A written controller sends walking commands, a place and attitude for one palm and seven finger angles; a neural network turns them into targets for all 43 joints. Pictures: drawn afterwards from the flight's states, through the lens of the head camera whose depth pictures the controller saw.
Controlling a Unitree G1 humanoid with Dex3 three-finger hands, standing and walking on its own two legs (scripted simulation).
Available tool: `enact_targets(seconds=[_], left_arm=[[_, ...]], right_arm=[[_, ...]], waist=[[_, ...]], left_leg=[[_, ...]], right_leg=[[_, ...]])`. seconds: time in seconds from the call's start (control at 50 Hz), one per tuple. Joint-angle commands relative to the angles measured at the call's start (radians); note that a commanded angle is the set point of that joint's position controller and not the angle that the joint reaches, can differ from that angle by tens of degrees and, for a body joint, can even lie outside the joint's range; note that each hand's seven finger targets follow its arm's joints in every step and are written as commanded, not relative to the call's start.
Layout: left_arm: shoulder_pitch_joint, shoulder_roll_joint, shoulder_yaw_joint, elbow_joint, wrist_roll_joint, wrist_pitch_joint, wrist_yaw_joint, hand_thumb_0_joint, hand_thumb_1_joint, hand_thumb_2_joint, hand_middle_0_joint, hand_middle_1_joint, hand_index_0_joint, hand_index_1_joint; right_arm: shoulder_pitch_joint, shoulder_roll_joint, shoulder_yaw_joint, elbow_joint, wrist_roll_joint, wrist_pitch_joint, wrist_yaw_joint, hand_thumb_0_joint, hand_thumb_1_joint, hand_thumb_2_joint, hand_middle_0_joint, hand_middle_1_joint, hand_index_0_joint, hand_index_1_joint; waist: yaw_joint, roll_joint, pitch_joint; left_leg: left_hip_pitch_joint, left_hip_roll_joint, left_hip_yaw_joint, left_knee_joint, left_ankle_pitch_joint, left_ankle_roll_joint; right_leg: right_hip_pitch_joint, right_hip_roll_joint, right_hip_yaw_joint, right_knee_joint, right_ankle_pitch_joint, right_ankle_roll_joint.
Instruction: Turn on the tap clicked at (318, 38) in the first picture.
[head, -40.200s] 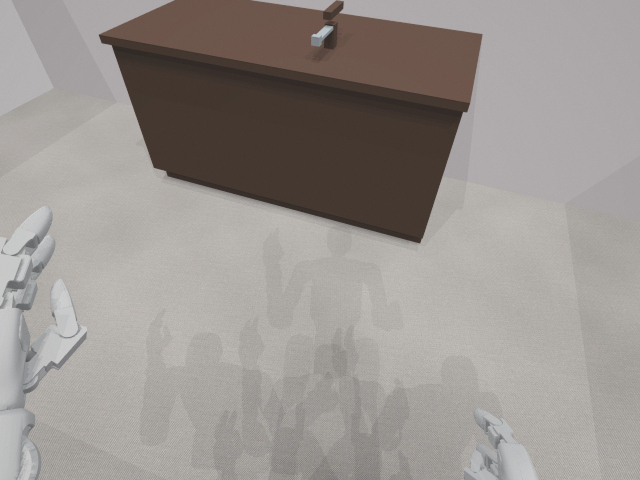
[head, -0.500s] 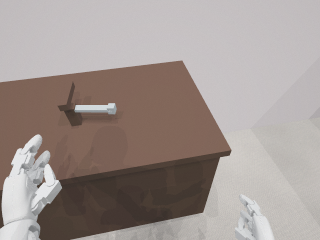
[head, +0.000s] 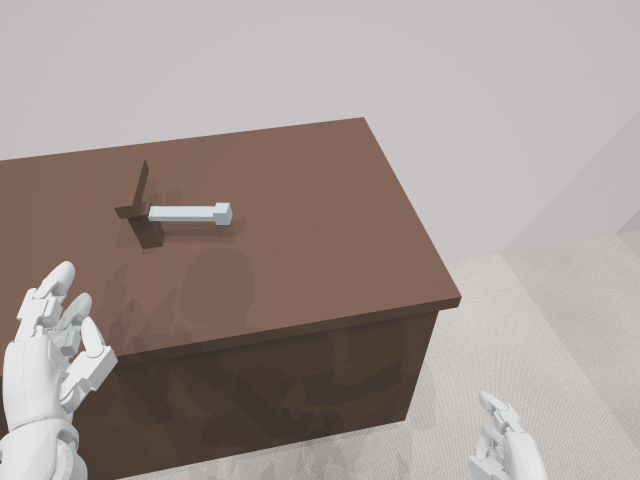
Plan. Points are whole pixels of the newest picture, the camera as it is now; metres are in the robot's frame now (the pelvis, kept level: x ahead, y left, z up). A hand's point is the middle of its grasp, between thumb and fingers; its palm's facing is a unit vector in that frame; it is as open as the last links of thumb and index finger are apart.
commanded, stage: reach beside the lever's end, fingers flat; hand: left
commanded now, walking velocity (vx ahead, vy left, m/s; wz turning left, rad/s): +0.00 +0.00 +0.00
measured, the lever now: (222, 213) +0.52 +0.25 +0.03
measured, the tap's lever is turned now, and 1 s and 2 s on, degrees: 77 77 77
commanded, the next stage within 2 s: push the lever round in 2.00 s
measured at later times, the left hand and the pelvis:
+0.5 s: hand (102, 315) +0.26 +0.30 +0.10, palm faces +0.52 -0.85 -0.10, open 7.5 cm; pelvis +0.00 +0.02 +0.00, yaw -1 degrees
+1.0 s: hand (95, 292) +0.31 +0.35 +0.08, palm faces +0.53 -0.84 -0.10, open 7.6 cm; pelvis -0.01 +0.03 -0.01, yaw -1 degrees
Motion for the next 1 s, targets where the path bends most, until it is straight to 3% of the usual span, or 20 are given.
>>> enact_targets(seconds=[0.0,0.08,0.1,0.22,0.28,0.3,0.36,0.46,0.48,0.5,0.56,0.58,0.62,0.68,0.74,0.76,0.78,0.86,0.92,0.98], left_arm=[[-0.168,0.175,0.115,-0.151,-0.001,-0.084,-0.008,0.0,0.9,0.9,-0.2,-0.3,-0.2,-0.3],[-0.221,0.224,0.167,-0.08,-0.002,-0.102,-0.014,0.0,0.9,0.9,-0.2,-0.3,-0.2,-0.3],[-0.246,0.193,0.137,-0.079,-0.004,-0.107,-0.02,0.0,0.9,0.9,-0.2,-0.3,-0.2,-0.3],[-0.275,0.233,0.193,0.041,-0.013,-0.122,-0.033,0.0,0.9,0.9,-0.198,-0.295,-0.198,-0.295],[-0.355,0.269,0.217,0.066,-0.007,-0.144,-0.039,0.0,0.9,0.9,-0.196,-0.288,-0.196,-0.288],[-0.364,0.241,0.187,0.063,-0.003,-0.155,-0.042,0.0,0.9,0.9,-0.195,-0.285,-0.195,-0.285],[-0.406,0.233,0.173,0.104,0.0,-0.184,-0.045,0.0,0.9,0.9,-0.192,-0.278,-0.192,-0.278],[-0.417,0.248,0.192,0.178,0.002,-0.2,-0.054,0.0,0.9,0.9,-0.188,-0.265,-0.188,-0.265],[-0.435,0.291,0.225,0.177,0.011,-0.205,-0.051,0.0,0.9,0.9,-0.187,-0.263,-0.187,-0.263],[-0.442,0.265,0.204,0.184,0.009,-0.206,-0.053,0.0,0.9,0.9,-0.187,-0.26,-0.187,-0.26],[-0.481,0.299,0.241,0.254,-0.002,-0.21,-0.057,0.0,0.9,0.9,-0.184,-0.252,-0.184,-0.252],[-0.484,0.335,0.277,0.269,0.002,-0.215,-0.057,0.0,0.9,0.9,-0.183,-0.25,-0.183,-0.25],[-0.555,0.3,0.23,0.262,0.008,-0.237,-0.066,0.0,0.9,0.9,-0.182,-0.245,-0.182,-0.245],[-0.583,0.331,0.255,0.318,0.012,-0.259,-0.075,0.0,0.9,0.9,-0.179,-0.238,-0.179,-0.238],[-0.615,0.322,0.239,0.393,0.002,-0.265,-0.1,0.0,0.9,0.9,-0.177,-0.23,-0.177,-0.23],[-0.649,0.341,0.25,0.419,0.0,-0.267,-0.107,0.0,0.9,0.9,-0.176,-0.228,-0.176,-0.228],[-0.65,0.377,0.288,0.451,0.002,-0.266,-0.111,0.0,0.9,0.9,-0.175,-0.225,-0.175,-0.225],[-0.758,0.403,0.284,0.475,0.01,-0.288,-0.124,0.0,0.9,0.9,-0.172,-0.215,-0.172,-0.215],[-0.759,0.423,0.304,0.539,0.014,-0.304,-0.129,0.0,0.9,0.9,-0.169,-0.208,-0.169,-0.208],[-0.8,0.478,0.344,0.597,0.019,-0.316,-0.145,0.0,0.9,0.9,-0.167,-0.2,-0.167,-0.2]], right_arm=[[-0.131,-0.1,-0.038,-0.148,0.003,-0.056,-0.012,0.0,-0.9,-0.9,0.2,0.3,0.2,0.3],[-0.127,-0.108,-0.044,-0.132,0.004,-0.053,-0.013,0.0,-0.9,-0.9,0.2,0.3,0.2,0.3],[-0.134,-0.103,-0.041,-0.137,0.002,-0.053,-0.013,0.0,-0.9,-0.9,0.2,0.3,0.2,0.3],[-0.125,-0.116,-0.051,-0.128,0.001,-0.046,-0.012,0.0,-0.9,-0.9,0.2,0.3,0.2,0.3],[-0.118,-0.118,-0.054,-0.116,0.004,-0.043,-0.012,0.0,-0.9,-0.9,0.2,0.3,0.2,0.3],[-0.119,-0.116,-0.052,-0.119,0.002,-0.044,-0.01,0.0,-0.9,-0.9,0.2,0.3,0.2,0.3],[-0.109,-0.127,-0.057,-0.112,-0.002,-0.048,-0.006,0.0,-0.9,-0.9,0.2,0.3,0.2,0.3],[-0.091,-0.138,-0.065,-0.112,-0.005,-0.043,-0.002,0.0,-0.9,-0.9,0.2,0.3,0.2,0.3],[-0.09,-0.137,-0.065,-0.108,-0.001,-0.04,-0.002,0.0,-0.9,-0.9,0.2,0.3,0.2,0.3],[-0.089,-0.133,-0.063,-0.112,-0.004,-0.037,0.0,0.0,-0.9,-0.9,0.2,0.3,0.2,0.3],[-0.083,-0.14,-0.065,-0.106,-0.004,-0.022,-0.003,0.0,-0.9,-0.9,0.2,0.3,0.2,0.3],[-0.079,-0.14,-0.067,-0.102,-0.002,-0.016,-0.004,0.0,-0.9,-0.9,0.2,0.3,0.2,0.3],[-0.079,-0.138,-0.063,-0.106,-0.005,-0.015,-0.002,0.0,-0.9,-0.9,0.2,0.3,0.2,0.3],[-0.063,-0.144,-0.067,-0.094,-0.007,-0.013,-0.003,0.0,-0.9,-0.9,0.2,0.3,0.2,0.3],[-0.053,-0.153,-0.066,-0.094,-0.005,-0.008,-0.003,0.0,-0.9,-0.9,0.2,0.3,0.2,0.3],[-0.047,-0.157,-0.068,-0.09,-0.004,-0.005,-0.007,0.0,-0.9,-0.9,0.2,0.3,0.2,0.3],[-0.044,-0.159,-0.068,-0.086,-0.002,0.001,-0.009,0.0,-0.9,-0.9,0.2,0.3,0.2,0.3],[-0.029,-0.162,-0.068,-0.085,-0.009,0.009,-0.011,0.0,-0.9,-0.9,0.2,0.3,0.2,0.3],[-0.006,-0.167,-0.072,-0.084,-0.01,0.024,-0.006,0.0,-0.9,-0.9,0.2,0.3,0.2,0.3],[0.01,-0.171,-0.075,-0.076,-0.007,0.04,-0.005,0.0,-0.9,-0.9,0.2,0.3,0.2,0.3]], waist=[[-0.015,-0.032,-0.063],[-0.015,-0.029,-0.081],[-0.021,-0.028,-0.083],[-0.015,-0.053,-0.111],[-0.022,-0.005,-0.113],[-0.026,0.023,-0.12],[-0.04,-0.007,-0.127],[-0.032,-0.035,-0.156],[-0.025,0.009,-0.17],[-0.029,0.012,-0.159],[-0.038,-0.046,-0.147],[-0.028,-0.016,-0.151],[-0.045,0.016,-0.17],[-0.046,0.028,-0.18],[-0.057,0.0,-0.175],[-0.066,-0.035,-0.171],[-0.054,-0.016,-0.172],[-0.063,0.041,-0.22],[-0.069,0.002,-0.237],[-0.069,0.04,-0.234]], left_leg=[[0.037,-0.034,0.02,-0.083,0.09,0.053],[0.035,-0.034,0.023,-0.085,0.101,0.052],[0.038,-0.036,0.021,-0.089,0.099,0.052],[0.025,-0.035,0.028,-0.09,0.118,0.051],[0.031,-0.034,0.028,-0.091,0.126,0.05],[0.042,-0.034,0.026,-0.094,0.132,0.048],[0.044,-0.03,0.02,-0.087,0.135,0.048],[0.033,-0.029,0.015,-0.084,0.155,0.045],[0.038,-0.028,0.013,-0.087,0.166,0.042],[0.035,-0.031,0.013,-0.086,0.164,0.04],[0.005,-0.03,0.015,-0.077,0.144,0.044],[0.0,-0.028,0.017,-0.078,0.15,0.043],[0.016,-0.028,0.012,-0.071,0.148,0.042],[0.008,-0.026,0.007,-0.061,0.148,0.042],[-0.018,-0.026,0.0,-0.054,0.119,0.042],[-0.028,-0.026,0.0,-0.048,0.107,0.046],[-0.04,-0.027,0.001,-0.049,0.099,0.047],[-0.029,-0.028,-0.002,-0.033,0.098,0.047],[-0.052,-0.027,-0.004,-0.015,0.123,0.049],[-0.069,-0.024,-0.001,-0.003,0.127,0.05]], right_leg=[[-0.022,-0.04,0.107,-0.179,0.135,0.055],[-0.012,-0.037,0.11,-0.178,0.152,0.054],[-0.016,-0.038,0.104,-0.172,0.152,0.055],[0.0,-0.033,0.105,-0.166,0.185,0.055],[-0.013,-0.028,0.098,-0.156,0.19,0.049],[-0.016,-0.027,0.092,-0.146,0.194,0.046],[-0.037,-0.02,0.083,-0.133,0.2,0.045],[-0.032,-0.014,0.075,-0.113,0.224,0.043],[-0.026,-0.015,0.076,-0.107,0.228,0.039],[-0.029,-0.017,0.076,-0.105,0.23,0.04],[-0.045,-0.012,0.078,-0.109,0.215,0.044],[-0.037,-0.012,0.079,-0.106,0.217,0.042],[-0.06,-0.01,0.075,-0.092,0.21,0.041],[-0.074,-0.006,0.076,-0.081,0.208,0.038],[-0.097,-0.004,0.075,-0.074,0.184,0.04],[-0.105,-0.003,0.076,-0.075,0.178,0.043],[-0.102,-0.005,0.08,-0.077,0.171,0.042],[-0.117,-0.003,0.084,-0.059,0.165,0.04],[-0.119,0.0,0.081,-0.042,0.194,0.043],[-0.133,0.002,0.085,-0.032,0.196,0.041]])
